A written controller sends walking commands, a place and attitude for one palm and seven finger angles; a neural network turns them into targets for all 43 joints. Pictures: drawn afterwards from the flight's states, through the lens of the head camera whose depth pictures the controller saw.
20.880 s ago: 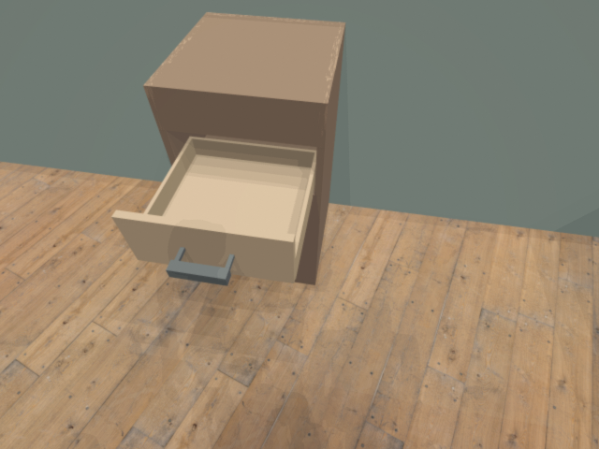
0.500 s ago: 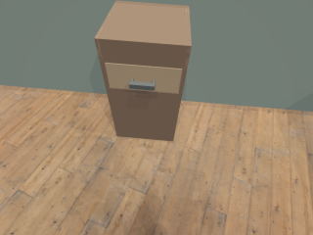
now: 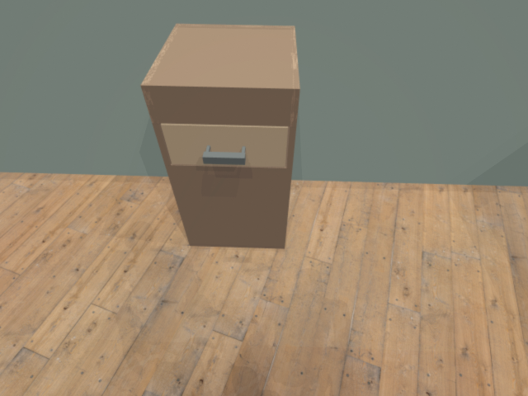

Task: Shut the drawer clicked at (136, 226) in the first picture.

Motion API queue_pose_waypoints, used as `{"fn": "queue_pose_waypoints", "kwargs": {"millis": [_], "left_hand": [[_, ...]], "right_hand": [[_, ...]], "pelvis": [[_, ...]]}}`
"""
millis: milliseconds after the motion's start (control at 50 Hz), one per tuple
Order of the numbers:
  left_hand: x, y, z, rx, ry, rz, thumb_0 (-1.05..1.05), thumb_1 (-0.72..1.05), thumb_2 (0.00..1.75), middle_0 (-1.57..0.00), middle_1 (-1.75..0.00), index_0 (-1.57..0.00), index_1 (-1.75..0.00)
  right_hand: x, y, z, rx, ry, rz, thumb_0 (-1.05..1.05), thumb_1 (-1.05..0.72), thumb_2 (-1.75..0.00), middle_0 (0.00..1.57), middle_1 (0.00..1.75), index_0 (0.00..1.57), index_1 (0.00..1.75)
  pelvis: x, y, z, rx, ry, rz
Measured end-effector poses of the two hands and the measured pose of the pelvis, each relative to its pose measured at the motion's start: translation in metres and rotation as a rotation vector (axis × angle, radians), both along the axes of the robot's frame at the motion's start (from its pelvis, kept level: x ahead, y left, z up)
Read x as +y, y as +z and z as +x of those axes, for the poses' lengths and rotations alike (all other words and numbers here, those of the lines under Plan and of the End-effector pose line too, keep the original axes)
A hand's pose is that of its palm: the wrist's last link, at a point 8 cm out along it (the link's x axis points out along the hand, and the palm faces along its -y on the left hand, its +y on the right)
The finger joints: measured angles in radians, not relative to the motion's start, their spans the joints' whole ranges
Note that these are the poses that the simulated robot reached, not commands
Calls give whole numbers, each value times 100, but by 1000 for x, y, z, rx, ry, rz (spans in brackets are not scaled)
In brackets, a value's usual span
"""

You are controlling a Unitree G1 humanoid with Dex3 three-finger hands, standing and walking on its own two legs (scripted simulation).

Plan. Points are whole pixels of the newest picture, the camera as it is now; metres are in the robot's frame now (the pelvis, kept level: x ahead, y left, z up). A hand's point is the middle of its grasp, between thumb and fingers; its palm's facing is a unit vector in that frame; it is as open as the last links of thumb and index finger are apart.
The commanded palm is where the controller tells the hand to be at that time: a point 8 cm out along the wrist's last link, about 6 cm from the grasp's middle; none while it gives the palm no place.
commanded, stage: let the arm hang, fingers relaxed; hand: left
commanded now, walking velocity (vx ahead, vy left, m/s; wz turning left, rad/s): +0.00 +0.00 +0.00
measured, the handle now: (225, 153) +0.82 +0.16 -0.18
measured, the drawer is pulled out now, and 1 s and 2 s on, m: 0.00 0.00 0.00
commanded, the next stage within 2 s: look to check the result in 0.10 s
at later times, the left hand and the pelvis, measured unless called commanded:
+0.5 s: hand out of the picture -0.02 +0.13 -0.17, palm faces +0.06 -0.98 -0.17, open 7.4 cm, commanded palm none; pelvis +0.01 -0.02 +0.00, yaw +0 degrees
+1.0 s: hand out of the picture +0.00 +0.12 -0.17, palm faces +0.07 -0.98 -0.17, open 7.4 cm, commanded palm none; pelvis +0.02 -0.03 +0.00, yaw +0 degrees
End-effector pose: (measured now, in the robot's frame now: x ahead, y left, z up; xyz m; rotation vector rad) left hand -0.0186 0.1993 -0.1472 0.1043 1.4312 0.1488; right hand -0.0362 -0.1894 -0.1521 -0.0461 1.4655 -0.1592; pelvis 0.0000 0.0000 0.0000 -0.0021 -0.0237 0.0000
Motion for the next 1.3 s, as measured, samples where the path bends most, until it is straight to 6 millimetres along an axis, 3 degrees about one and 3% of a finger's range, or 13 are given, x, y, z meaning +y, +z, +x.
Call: {"fn": "queue_pose_waypoints", "kwargs": {"millis": [200, 440, 920, 1300], "left_hand": [[-5, 2, -3, 15, 15, 8, 0, 91, 90, -20, -30, -20, -30], [-17, 3, -10, 43, 29, 3, 0, 90, 90, -20, -30, -20, -30], [-32, 3, 6, 25, 33, 10, 0, 90, 90, -20, -30, -20, -30], [-33, 3, 10, 27, 37, 13, 0, 90, 89, -20, -30, -20, -30]], "right_hand": [[-11, 0, -2, 23, 3, -9, 1, -91, -90, 20, 30, 20, 30], [-20, -1, 10, 10, 14, -10, 1, -91, -90, 20, 30, 20, 30], [-37, -2, 24, 10, 22, -11, 1, -91, -90, 20, 30, 20, 30], [-41, -1, 29, 9, 23, -17, 1, -91, -90, 20, 30, 20, 30]], "pelvis": [[-7, 0, 3, 0, 2, 0], [-15, 0, 8, 0, 2, 3], [-31, 0, 19, 2, 6, 6], [-34, 0, 24, -1, 6, 6]]}}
